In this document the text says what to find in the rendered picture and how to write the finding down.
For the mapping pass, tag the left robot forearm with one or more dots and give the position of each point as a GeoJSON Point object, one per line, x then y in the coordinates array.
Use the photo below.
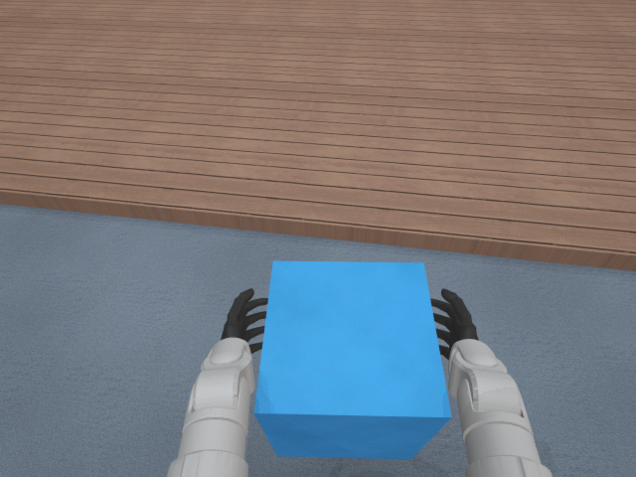
{"type": "Point", "coordinates": [216, 421]}

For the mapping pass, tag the robot left hand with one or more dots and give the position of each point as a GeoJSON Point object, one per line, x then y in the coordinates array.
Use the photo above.
{"type": "Point", "coordinates": [237, 322]}

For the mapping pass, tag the carton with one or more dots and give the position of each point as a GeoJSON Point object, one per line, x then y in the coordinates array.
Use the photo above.
{"type": "Point", "coordinates": [350, 364]}

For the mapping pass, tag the right robot forearm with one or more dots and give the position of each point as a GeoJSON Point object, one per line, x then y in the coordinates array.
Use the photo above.
{"type": "Point", "coordinates": [495, 426]}

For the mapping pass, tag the robot right hand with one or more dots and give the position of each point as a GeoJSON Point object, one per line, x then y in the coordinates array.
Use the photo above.
{"type": "Point", "coordinates": [459, 324]}

